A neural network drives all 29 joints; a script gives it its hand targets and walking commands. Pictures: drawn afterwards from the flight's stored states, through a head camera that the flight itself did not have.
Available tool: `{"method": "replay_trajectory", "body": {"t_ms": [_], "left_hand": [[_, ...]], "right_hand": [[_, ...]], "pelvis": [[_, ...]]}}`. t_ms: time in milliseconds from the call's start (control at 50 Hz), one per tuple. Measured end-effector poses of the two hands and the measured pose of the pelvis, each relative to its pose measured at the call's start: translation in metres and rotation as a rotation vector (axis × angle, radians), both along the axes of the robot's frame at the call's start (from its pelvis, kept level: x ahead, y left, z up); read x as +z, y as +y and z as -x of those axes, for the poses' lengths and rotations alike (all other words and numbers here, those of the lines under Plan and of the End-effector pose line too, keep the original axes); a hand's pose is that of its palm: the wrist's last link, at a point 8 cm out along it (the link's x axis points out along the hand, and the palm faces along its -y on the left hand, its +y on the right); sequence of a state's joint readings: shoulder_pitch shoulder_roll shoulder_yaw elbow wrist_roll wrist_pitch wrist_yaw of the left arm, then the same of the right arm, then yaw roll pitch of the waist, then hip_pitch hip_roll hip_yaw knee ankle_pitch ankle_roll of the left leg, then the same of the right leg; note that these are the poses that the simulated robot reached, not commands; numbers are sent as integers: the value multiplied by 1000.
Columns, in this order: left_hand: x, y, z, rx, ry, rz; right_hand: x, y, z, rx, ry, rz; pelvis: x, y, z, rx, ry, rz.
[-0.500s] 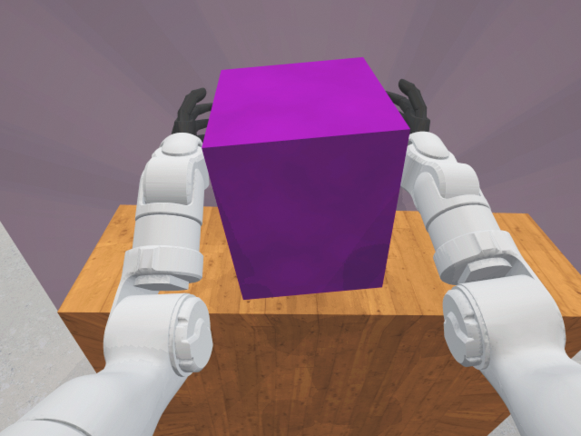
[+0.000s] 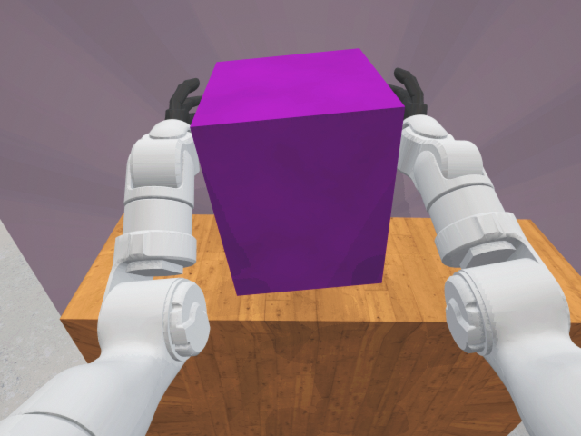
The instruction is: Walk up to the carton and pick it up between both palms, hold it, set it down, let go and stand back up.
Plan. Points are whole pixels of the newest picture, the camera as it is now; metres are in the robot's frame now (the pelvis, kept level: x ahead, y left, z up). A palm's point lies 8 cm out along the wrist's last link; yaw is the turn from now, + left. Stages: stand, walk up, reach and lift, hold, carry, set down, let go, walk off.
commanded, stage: reach and lift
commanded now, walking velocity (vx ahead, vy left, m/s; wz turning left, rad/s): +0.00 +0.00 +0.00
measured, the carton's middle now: (298, 171) +0.38 -0.01 +0.23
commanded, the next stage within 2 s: hold in 0.58 s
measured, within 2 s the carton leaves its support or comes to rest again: neither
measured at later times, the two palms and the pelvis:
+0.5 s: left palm (174, 116) +0.38 +0.14 +0.30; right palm (414, 106) +0.38 -0.15 +0.32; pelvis +0.01 +0.00 +0.00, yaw +0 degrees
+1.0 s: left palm (171, 102) +0.38 +0.14 +0.32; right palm (421, 90) +0.37 -0.15 +0.34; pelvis +0.00 -0.01 +0.00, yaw +0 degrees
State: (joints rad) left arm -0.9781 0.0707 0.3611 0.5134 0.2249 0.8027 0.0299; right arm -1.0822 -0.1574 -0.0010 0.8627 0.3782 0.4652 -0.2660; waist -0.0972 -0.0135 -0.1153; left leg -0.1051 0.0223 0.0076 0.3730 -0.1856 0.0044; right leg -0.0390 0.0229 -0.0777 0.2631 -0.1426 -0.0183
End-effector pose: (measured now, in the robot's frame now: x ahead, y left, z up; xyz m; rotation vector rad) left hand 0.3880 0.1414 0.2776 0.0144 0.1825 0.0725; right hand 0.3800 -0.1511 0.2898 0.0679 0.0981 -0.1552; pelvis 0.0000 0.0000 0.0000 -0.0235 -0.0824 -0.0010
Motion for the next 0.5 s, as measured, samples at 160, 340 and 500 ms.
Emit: {"method": "replay_trajectory", "body": {"t_ms": [160, 340, 500], "left_hand": [[0, 2, 0, 0, 0, -1], [13, 2, 3, 9, -10, 20], [27, 1, 5, 10, -17, 21]], "right_hand": [[4, 2, -1, 3, 3, -1], [18, 2, 1, 7, -4, -4], [30, 1, 3, 8, -9, -2]], "pelvis": [[0, 0, -2, -1, 7, 2], [-1, 0, -5, -1, 10, 2], [0, -2, -7, -3, -3, 1]]}}
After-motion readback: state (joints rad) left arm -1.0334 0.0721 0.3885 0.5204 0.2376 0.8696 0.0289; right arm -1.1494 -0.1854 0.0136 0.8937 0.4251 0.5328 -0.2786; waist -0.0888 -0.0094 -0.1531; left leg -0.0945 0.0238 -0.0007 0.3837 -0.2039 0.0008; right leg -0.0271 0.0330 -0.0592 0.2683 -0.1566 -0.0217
